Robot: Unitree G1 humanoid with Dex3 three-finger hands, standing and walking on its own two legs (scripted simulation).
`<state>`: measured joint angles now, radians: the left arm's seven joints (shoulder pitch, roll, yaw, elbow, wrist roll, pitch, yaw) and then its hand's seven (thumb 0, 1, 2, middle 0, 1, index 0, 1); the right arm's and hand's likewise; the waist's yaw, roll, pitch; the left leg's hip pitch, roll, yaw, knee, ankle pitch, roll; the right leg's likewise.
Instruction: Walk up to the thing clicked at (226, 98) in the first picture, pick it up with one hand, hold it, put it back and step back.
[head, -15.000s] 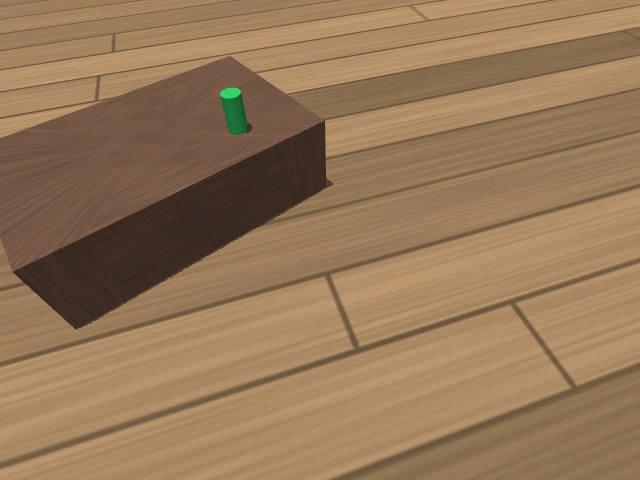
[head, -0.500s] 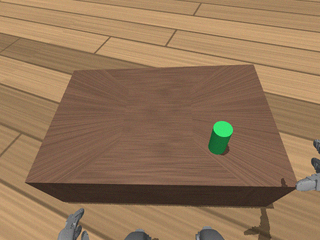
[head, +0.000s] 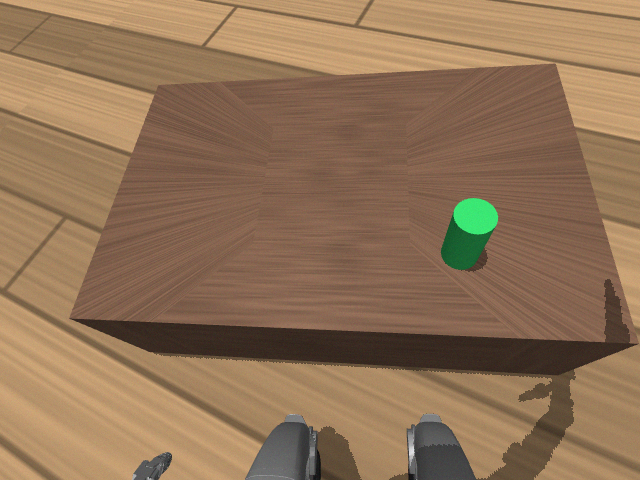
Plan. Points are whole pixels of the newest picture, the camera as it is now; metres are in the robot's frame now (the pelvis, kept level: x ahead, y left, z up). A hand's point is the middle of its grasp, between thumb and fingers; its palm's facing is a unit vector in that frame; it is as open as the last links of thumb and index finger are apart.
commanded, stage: go down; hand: right
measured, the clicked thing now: (466, 236) +0.54 -0.21 -0.26
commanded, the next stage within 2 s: approach in 0.26 s
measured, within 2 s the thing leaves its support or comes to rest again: neither
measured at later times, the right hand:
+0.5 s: hand out of the picture +0.42 -0.38 +0.02, palm faces +0.20 +0.98 -0.07, open 17.5 cm
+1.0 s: hand (541, 239) +0.49 -0.31 -0.19, palm faces +0.13 +0.99 +0.01, open 17.4 cm
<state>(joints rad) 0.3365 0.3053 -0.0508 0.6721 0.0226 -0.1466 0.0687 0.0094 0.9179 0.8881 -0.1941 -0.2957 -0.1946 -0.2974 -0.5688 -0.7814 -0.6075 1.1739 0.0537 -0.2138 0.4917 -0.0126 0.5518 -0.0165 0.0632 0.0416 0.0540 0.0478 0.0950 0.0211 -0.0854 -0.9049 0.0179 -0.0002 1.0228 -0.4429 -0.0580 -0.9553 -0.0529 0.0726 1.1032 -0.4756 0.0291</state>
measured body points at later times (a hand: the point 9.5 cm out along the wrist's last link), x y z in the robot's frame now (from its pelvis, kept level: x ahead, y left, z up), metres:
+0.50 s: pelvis +0.00 -0.01 -0.01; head +0.14 -0.06 +0.41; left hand +0.06 +0.26 -0.11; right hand +0.41 -0.44 +0.03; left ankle +0.03 +0.16 -0.66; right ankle +0.03 -0.13 -0.66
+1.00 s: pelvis -0.05 -0.01 -0.22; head +0.18 -0.06 +0.16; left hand +0.02 +0.26 -0.32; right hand +0.48 -0.36 -0.19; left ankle +0.02 +0.16 -0.66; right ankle +0.02 -0.13 -0.66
